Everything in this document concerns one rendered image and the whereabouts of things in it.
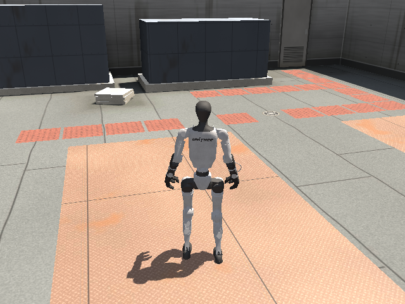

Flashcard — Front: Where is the left robot foot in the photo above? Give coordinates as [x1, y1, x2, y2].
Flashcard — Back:
[183, 242, 192, 260]

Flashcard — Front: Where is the robot left forearm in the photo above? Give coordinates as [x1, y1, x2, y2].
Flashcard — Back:
[166, 154, 179, 178]

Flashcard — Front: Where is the right robot hand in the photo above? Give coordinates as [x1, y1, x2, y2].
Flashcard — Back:
[225, 176, 239, 189]

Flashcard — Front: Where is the robot right forearm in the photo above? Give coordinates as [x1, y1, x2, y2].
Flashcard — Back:
[226, 154, 238, 179]

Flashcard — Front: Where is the left robot hand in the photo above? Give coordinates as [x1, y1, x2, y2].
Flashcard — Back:
[165, 175, 179, 189]

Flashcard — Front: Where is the robot right upper arm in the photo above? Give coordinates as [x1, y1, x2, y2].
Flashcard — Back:
[216, 129, 233, 163]

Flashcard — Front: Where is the robot head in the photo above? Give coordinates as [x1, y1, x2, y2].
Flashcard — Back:
[192, 101, 214, 132]

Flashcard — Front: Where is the robot left upper arm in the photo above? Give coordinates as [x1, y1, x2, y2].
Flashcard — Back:
[172, 128, 190, 163]

